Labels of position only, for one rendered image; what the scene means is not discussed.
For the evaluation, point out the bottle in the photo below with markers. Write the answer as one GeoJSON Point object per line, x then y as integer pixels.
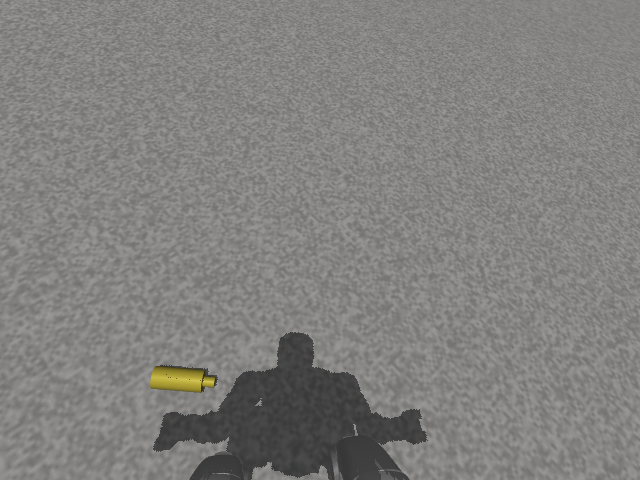
{"type": "Point", "coordinates": [180, 379]}

